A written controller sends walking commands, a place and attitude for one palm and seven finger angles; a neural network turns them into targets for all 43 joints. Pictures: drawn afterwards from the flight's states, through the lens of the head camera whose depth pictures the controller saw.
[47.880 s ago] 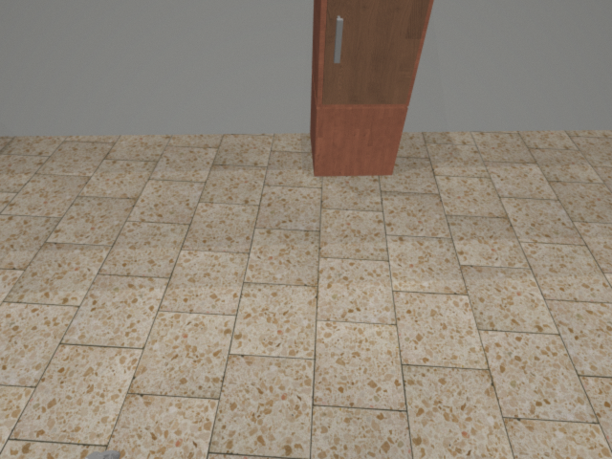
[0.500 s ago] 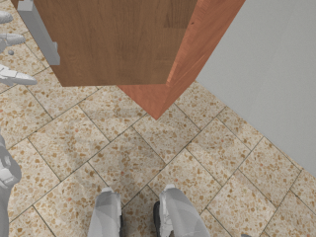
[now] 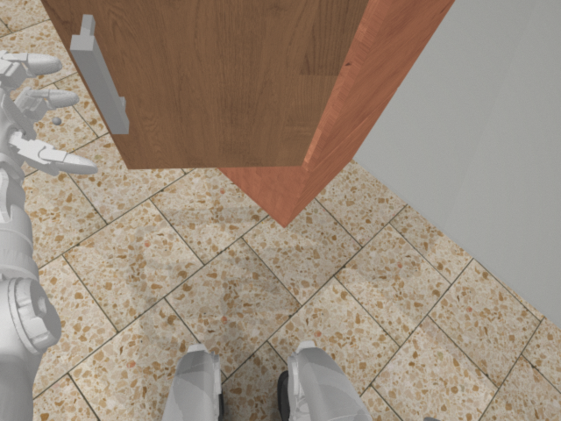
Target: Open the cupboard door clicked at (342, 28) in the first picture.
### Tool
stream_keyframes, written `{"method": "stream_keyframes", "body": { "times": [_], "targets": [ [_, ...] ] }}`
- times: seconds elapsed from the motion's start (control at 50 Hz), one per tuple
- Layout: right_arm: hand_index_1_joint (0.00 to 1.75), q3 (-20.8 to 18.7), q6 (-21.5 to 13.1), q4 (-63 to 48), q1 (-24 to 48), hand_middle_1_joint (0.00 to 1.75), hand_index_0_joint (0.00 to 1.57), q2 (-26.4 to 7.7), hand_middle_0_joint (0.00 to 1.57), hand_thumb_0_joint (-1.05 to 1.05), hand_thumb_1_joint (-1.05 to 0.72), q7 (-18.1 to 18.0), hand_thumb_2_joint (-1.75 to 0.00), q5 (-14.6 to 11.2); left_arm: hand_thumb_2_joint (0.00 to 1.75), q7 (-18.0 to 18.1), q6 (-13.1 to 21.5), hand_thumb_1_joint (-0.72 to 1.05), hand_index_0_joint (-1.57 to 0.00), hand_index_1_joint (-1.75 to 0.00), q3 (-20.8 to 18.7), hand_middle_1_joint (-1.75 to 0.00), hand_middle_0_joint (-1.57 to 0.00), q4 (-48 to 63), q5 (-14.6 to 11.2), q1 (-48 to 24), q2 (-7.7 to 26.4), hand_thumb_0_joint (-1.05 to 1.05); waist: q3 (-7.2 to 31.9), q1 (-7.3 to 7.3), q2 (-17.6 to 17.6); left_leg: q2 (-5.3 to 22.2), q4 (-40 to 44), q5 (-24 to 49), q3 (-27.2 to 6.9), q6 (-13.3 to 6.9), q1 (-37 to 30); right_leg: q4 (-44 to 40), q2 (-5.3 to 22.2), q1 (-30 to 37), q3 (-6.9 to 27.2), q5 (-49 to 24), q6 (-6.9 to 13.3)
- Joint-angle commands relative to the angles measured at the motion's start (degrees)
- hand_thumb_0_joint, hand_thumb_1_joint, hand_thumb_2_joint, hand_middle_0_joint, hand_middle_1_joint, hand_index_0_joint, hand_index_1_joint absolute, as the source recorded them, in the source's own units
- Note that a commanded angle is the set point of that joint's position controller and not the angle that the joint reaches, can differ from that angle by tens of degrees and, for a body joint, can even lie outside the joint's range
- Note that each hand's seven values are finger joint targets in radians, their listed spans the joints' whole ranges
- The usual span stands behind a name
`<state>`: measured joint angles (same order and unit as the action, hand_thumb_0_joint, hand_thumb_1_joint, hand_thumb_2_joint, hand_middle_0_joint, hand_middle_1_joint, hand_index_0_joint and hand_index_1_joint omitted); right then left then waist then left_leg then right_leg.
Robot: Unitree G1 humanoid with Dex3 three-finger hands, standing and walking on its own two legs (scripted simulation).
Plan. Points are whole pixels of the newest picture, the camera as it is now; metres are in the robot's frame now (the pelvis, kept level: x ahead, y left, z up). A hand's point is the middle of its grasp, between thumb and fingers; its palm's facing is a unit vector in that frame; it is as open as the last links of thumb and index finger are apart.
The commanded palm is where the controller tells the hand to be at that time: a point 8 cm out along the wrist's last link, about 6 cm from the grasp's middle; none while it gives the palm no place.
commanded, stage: move the hooked fingers beside the handle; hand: left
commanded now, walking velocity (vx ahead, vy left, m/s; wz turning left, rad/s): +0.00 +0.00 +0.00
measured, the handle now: (105, 80) +0.56 +0.21 +0.05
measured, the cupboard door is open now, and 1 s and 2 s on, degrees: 48 48 48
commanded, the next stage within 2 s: slide the fingers in behind the handle in 0.26 s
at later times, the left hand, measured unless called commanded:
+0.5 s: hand (58, 123) +0.50 +0.27 +0.04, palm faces +0.06 -1.00 -0.01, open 14.0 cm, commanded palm +0.49 +0.29 +0.04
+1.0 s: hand (91, 121) +0.50 +0.23 +0.04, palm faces +0.06 -1.00 -0.01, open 14.0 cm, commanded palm +0.48 +0.25 +0.04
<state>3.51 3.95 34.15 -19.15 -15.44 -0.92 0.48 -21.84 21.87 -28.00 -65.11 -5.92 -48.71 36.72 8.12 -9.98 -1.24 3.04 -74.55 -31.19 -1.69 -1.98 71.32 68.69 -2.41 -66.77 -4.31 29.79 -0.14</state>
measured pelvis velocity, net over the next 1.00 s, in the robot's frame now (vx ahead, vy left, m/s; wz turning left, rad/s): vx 0.00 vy -0.01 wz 0.00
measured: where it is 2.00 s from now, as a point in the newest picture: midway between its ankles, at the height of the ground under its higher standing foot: outside the picture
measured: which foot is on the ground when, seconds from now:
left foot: down 0.00-1.00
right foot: down 0.00-1.00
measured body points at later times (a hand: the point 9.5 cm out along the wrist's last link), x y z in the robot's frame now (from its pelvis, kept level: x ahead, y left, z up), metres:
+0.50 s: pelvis -0.01 -0.01 -0.01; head +0.16 +0.04 +0.40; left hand +0.49 +0.32 +0.04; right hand +0.03 -0.28 -0.11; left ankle +0.02 +0.09 -0.62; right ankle +0.02 -0.13 -0.62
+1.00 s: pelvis +0.00 -0.01 +0.00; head +0.16 +0.03 +0.42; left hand +0.49 +0.28 +0.04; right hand +0.03 -0.27 -0.11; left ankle +0.02 +0.09 -0.62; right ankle +0.02 -0.13 -0.62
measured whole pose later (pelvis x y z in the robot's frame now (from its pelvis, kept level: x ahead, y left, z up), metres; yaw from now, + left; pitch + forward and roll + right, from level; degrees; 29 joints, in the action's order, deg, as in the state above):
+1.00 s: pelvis +0.00 -0.01 +0.00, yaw +0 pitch +28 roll -5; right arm 3.1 3.7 35.2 -19.6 -14.8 -0.3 0.7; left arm -17.1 24.1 -25.6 -64.3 -5.9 -48.6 32.2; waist 8.2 -9.9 -1.6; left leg 3.1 -75.2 -31.3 -1.5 -1.4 71.6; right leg 70.3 -2.5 -67.6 -4.1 30.3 0.4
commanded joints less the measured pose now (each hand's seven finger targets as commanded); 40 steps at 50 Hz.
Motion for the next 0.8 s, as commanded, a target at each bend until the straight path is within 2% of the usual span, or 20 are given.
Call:
{"method": "stream_keyframes", "body": {
  "times": [0.0, 0.02, 0.06, 0.1, 0.12, 0.18, 0.2, 0.3, 0.36, 0.38, 0.4, 0.42, 0.44, 0.52, 0.58, 0.64, 0.66, 0.72, 0.76, 0.78],
  "targets": [
    [0.3, -4.5, -0.5, -2.6, -10.2, 0.3, 0.2, -12.2, 0.2, 0.0, -0.9, -0.7, -0.9, 0.1, 0.3, 0.4, 5.9, -0.5, -0.3, -1.2, -3.6, -1.2, -0.3, 11.8, -1.5, -20.1, 17.7, 0.0, 28.2, 0.86, -11.0, -0.2, 7.4, 26.2, -4.1, 0.6, -29.7, -5.8, -1.0, 6.0, 1.1, -15.2, 2.0],
    [0.3, -4.4, -0.5, -2.5, -9.8, 0.3, 0.2, -12.3, 0.2, 0.0, -0.9, -0.8, -0.9, 0.0, 0.3, 0.2, 6.1, -0.5, -0.3, -1.2, -3.9, -1.2, -0.3, 11.4, -1.2, -20.6, 18.8, 0.0, 28.1, 0.79, -10.9, -0.2, 7.2, 25.8, -3.8, 0.6, -28.8, -5.7, -0.9, 6.5, 1.3, -15.3, 1.9],
    [0.3, -4.4, -0.3, -2.4, -9.7, 0.3, 0.2, -12.1, 0.2, 0.0, -0.9, -0.8, -0.9, -0.1, 0.3, -0.4, 6.2, -0.5, -0.3, -1.2, -2.0, -1.2, -0.3, 11.4, -1.3, -22.0, 17.0, 0.0, 27.8, -0.02, -11.1, -0.2, 7.1, 25.2, -3.8, 0.5, -28.8, -5.7, -1.0, 6.2, 1.3, -15.4, 1.7],
    [0.3, -4.4, -0.4, -2.5, -9.7, 0.3, 0.2, -12.3, 0.2, 0.0, -0.9, -1.0, -0.9, -0.2, 0.3, -1.0, 6.2, -0.5, -0.3, -1.2, -2.4, -1.2, -0.3, 11.0, -1.7, -21.4, 17.3, 0.0, 28.4, 0.08, -11.6, -0.3, 6.5, 25.4, -3.7, 0.4, -28.8, -5.4, -1.0, 5.7, 1.5, -15.5, 1.9],
    [0.3, -4.4, -0.4, -2.4, -9.5, 0.3, 0.2, -12.5, 0.2, 0.0, -0.9, -1.1, -0.9, -0.2, 0.3, -1.2, 6.0, -0.5, -0.3, -1.2, -3.7, -1.2, -0.3, 10.6, -1.7, -21.5, 19.1, 0.0, 28.9, 0.57, -10.9, -0.2, 6.4, 24.9, -3.7, 0.4, -28.1, -5.3, -0.9, 6.5, 1.5, -15.5, 1.7],
    [0.3, -4.1, -0.4, -2.3, -9.2, 0.3, 0.2, -12.5, 0.2, 0.0, -0.9, -1.3, -0.9, -0.4, 0.3, -2.1, 5.3, -0.5, -0.3, -1.2, -2.2, -1.2, -0.3, 10.3, -2.0, -23.1, 18.3, 0.0, 28.0, -0.28, -10.4, -0.3, 6.1, 22.5, -3.5, 0.1, -26.0, -5.4, -0.9, 6.5, 1.7, -14.5, 1.6],
    [0.3, -4.3, -0.6, -2.2, -9.4, 0.3, 0.2, -12.4, 0.2, 0.0, -0.9, -1.5, -0.9, -0.4, 0.3, -2.2, 5.7, -0.5, -0.3, -1.2, -2.2, -1.2, -0.3, 11.5, -2.2, -23.9, 18.0, 0.0, 28.9, -0.29, -11.8, -0.3, 5.7, 23.6, -3.7, 0.0, -27.5, -5.1, -0.9, 5.5, 1.8, -14.9, 1.8],
    [0.3, -4.2, -0.8, -1.5, -9.8, 0.3, 0.2, -12.6, 0.2, 0.0, -0.9, -1.6, -0.9, -0.2, 0.3, -2.3, 5.4, -0.5, -0.3, -1.2, -3.2, -1.2, -0.3, 12.1, -2.2, -25.2, 19.8, 0.0, 31.5, -0.18, -12.8, -0.2, 5.1, 24.6, -4.2, 0.1, -28.4, -4.5, -0.9, 5.0, 1.7, -14.9, 1.8],
    [0.3, -4.0, -0.9, -1.3, -9.7, 0.3, 0.2, -12.4, 0.2, 0.0, -0.9, -1.6, -0.9, -0.4, 0.3, -2.4, 4.2, -0.5, -0.3, -1.2, -1.9, -1.2, -0.3, 10.6, -2.0, -25.2, 18.5, 0.0, 30.2, -0.59, -11.8, -0.3, 4.9, 23.5, -3.7, -0.1, -26.2, -4.9, -0.9, 5.8, 1.8, -15.1, 1.5],
    [0.3, -4.1, -0.8, -1.4, -9.8, 0.3, 0.2, -12.6, 0.2, 0.0, -0.9, -1.6, -0.9, -0.3, 0.3, -2.2, 4.0, -0.5, -0.3, -1.2, -2.9, -1.2, -0.3, 10.5, -1.8, -23.9, 19.6, 0.0, 30.2, 0.05, -11.5, -0.2, 5.1, 22.7, -3.6, 0.0, -25.8, -5.1, -0.9, 6.3, 1.9, -14.6, 1.6],
    [0.3, -4.0, -1.0, -1.5, -9.9, 0.3, 0.2, -12.4, 0.2, 0.0, -0.9, -1.6, -0.9, -0.3, 0.3, -2.1, 4.2, -0.5, -0.3, -1.2, -2.2, -1.2, -0.3, 11.3, -2.2, -24.6, 18.8, 0.0, 30.6, -0.12, -12.7, -0.3, 5.3, 23.6, -3.9, 0.0, -26.9, -4.8, -1.0, 5.9, 1.7, -14.9, 1.8],
    [0.3, -4.1, -0.9, -1.6, -9.9, 0.3, 0.2, -12.5, 0.2, 0.0, -0.9, -1.5, -0.9, -0.3, 0.3, -1.9, 4.2, -0.5, -0.3, -1.2, -2.8, -1.2, -0.3, 12.0, -1.8, -24.0, 19.3, 0.0, 31.9, 0.54, -13.2, -0.2, 5.4, 24.5, -4.1, 0.2, -28.1, -4.7, -0.9, 5.6, 1.6, -14.9, 1.8],
    [0.3, -4.1, -1.0, -1.5, -9.7, 0.3, 0.2, -12.2, 0.2, 0.0, -0.9, -1.3, -0.9, -0.3, 0.3, -1.9, 4.0, -0.5, -0.3, -1.2, -0.5, -1.2, -0.3, 11.7, -1.9, -24.2, 16.5, 0.0, 31.1, -0.15, -13.8, -0.2, 5.5, 24.3, -4.0, 0.2, -28.5, -5.1, -0.9, 4.8, 1.6, -14.8, 1.8],
    [0.3, -4.1, -1.0, -1.3, -10.1, 0.3, 0.2, -12.3, 0.2, 0.0, -0.9, -1.3, -0.9, -0.2, 0.3, -0.7, 3.7, -0.5, -0.3, -1.2, -1.7, -1.2, -0.3, 11.1, -1.8, -24.6, 17.3, 0.0, 30.2, -0.32, -11.5, -0.2, 5.5, 22.9, -3.9, 0.1, -26.6, -5.1, -0.9, 5.3, 1.6, -14.3, 1.6],
    [0.3, -4.1, -1.0, -1.4, -10.1, 0.3, 0.2, -12.0, 0.2, 0.0, -0.9, -1.1, -0.9, -0.1, 0.3, 0.5, 3.8, -0.5, -0.3, -1.2, -1.3, -1.2, -0.3, 11.9, -1.2, -24.5, 16.6, 0.0, 29.6, -0.17, -12.2, -0.2, 6.2, 22.4, -4.0, 0.2, -27.0, -5.4, -0.9, 5.3, 1.5, -13.8, 1.7],
    [0.3, -4.4, -1.1, -1.4, -10.4, 0.3, 0.2, -11.9, 0.2, 0.0, -0.9, -0.8, -0.9, 0.1, 0.3, 1.6, 4.8, -0.5, -0.3, -1.2, -1.4, -1.2, -0.3, 13.8, -1.3, -24.6, 16.0, 0.0, 31.6, 0.2, -13.5, -0.2, 6.3, 25.0, -4.3, 0.5, -29.5, -5.1, -0.9, 5.3, 1.3, -14.9, 1.8],
    [0.3, -4.5, -1.1, -1.4, -10.5, 0.3, 0.2, -11.8, 0.2, 0.0, -0.9, -0.7, -0.9, 0.1, 0.3, 1.9, 4.8, -0.5, -0.3, -1.2, -1.6, -1.2, -0.3, 13.3, -1.3, -23.4, 15.5, 0.0, 31.8, 0.39, -12.2, -0.3, 6.2, 25.1, -4.1, 0.4, -29.0, -5.1, -0.9, 6.3, 1.4, -15.4, 1.7],
    [0.3, -4.6, -1.0, -1.4, -10.5, 0.3, 0.2, -11.5, 0.2, 0.0, -0.9, -0.3, -0.9, 0.1, 0.3, 2.4, 5.1, -0.5, -0.3, -1.2, 0.2, -1.2, -0.3, 13.7, -1.4, -23.2, 12.6, 0.0, 30.8, 0.04, -12.5, -0.2, 6.6, 25.8, -4.1, 0.6, -30.0, -5.4, -0.8, 5.6, 1.2, -15.7, 1.7],
    [0.3, -4.8, -0.8, -1.3, -10.7, 0.3, 0.2, -11.6, 0.2, 0.0, -0.9, -0.3, -0.9, 0.1, 0.3, 2.8, 5.0, -0.5, -0.3, -1.2, -0.9, -1.2, -0.3, 13.6, -1.4, -21.6, 13.4, 0.0, 30.8, 0.5, -11.2, -0.3, 6.8, 26.1, -3.8, 0.5, -29.5, -5.6, -0.9, 7.3, 1.4, -16.8, 1.7],
    [0.3, -4.7, -0.7, -1.6, -10.6, 0.3, 0.2, -11.3, 0.2, 0.0, -0.9, -0.2, -0.9, 0.0, 0.3, 3.0, 4.7, -0.5, -0.3, -1.2, -0.2, -1.2, -0.3, 12.8, -1.4, -20.5, 12.2, 0.0, 30.1, 0.42, -10.3, -0.5, 6.8, 25.2, -3.3, 0.3, -27.9, -5.9, -0.9, 8.1, 1.6, -16.9, 1.6]
  ]
}}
